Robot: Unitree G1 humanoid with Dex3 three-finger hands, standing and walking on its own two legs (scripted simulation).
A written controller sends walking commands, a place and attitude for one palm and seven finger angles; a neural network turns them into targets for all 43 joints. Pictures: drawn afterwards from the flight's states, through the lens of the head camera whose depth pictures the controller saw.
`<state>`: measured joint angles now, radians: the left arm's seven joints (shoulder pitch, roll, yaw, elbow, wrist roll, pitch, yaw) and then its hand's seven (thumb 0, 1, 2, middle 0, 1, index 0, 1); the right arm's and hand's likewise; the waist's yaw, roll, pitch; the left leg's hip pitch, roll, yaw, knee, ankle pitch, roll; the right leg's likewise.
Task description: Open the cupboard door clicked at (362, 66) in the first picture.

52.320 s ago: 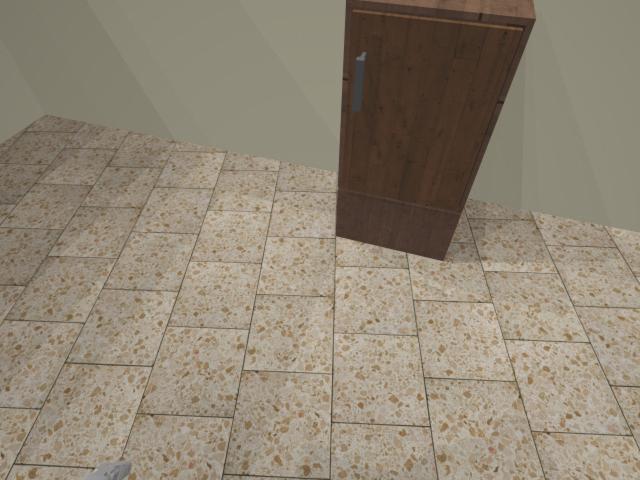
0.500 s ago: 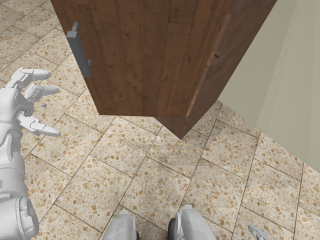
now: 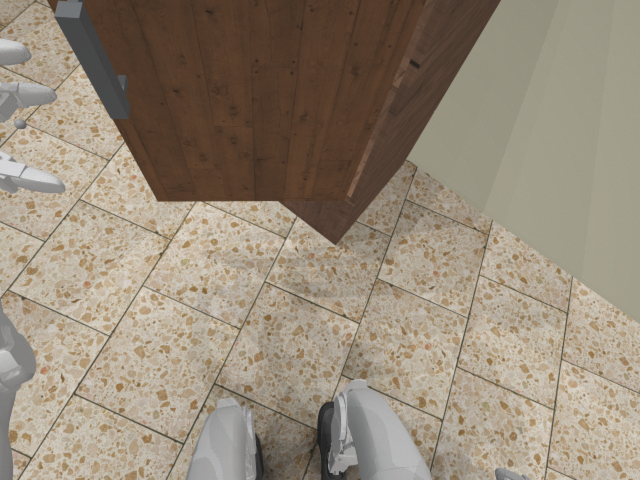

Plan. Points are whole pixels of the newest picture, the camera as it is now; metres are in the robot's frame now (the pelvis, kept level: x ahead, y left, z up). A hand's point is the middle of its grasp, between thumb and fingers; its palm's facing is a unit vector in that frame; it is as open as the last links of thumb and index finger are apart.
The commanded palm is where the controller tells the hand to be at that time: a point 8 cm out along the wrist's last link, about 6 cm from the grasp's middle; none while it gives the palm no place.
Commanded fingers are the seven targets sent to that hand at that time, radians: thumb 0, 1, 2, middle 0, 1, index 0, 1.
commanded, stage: move the hooked fingers beside the handle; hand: left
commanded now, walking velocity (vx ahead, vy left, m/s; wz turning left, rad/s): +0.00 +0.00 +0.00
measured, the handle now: (101, 55) +0.60 +0.23 +0.06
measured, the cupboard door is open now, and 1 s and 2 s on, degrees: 42 42 42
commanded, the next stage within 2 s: slide the fingers in behind the handle in 1.12 s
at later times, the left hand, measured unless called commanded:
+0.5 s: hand (31, 79) +0.56 +0.29 +0.06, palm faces -0.02 -1.00 -0.01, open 14.0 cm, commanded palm +0.55 +0.32 +0.06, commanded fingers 0.00 -0.50 0.30 -0.30 -1.20 -0.30 -1.20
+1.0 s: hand (21, 90) +0.54 +0.30 +0.06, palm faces -0.01 -1.00 -0.02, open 14.0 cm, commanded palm +0.54 +0.32 +0.06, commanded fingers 0.00 -0.50 0.30 -0.30 -1.20 -0.30 -1.20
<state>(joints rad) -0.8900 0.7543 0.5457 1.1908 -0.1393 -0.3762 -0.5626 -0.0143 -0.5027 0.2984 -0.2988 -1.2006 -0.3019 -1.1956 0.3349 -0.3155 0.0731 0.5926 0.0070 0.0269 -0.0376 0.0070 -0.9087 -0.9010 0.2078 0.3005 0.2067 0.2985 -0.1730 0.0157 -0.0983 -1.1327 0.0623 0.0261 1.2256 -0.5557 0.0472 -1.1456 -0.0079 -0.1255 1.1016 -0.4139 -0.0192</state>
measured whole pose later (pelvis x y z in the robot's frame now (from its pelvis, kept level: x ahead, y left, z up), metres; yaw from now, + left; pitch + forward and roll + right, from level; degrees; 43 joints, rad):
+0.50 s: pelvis +0.01 +0.01 -0.01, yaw -2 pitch +32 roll -7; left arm -1.08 0.91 0.59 1.25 -0.05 -0.29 -0.54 -0.01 -0.50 0.30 -0.30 -1.20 -0.30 -1.20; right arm 0.41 -0.30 0.11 0.57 -0.02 0.10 -0.01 0.00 -0.91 -0.90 0.21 0.30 0.21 0.30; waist -0.25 0.04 -0.08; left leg -1.25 0.08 0.02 1.26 -0.57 0.06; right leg -1.25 0.01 -0.13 1.10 -0.40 0.00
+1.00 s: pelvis +0.02 +0.01 +0.00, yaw -1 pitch +30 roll -7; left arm -0.97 0.83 0.57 1.21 -0.08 -0.34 -0.53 -0.01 -0.50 0.30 -0.30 -1.20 -0.30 -1.20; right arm 0.36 -0.30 0.09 0.56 -0.01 0.11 -0.01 0.00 -0.91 -0.90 0.21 0.30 0.21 0.30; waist -0.22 0.03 -0.10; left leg -1.17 0.07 0.01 1.22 -0.58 0.06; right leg -1.16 0.01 -0.13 1.05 -0.41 0.00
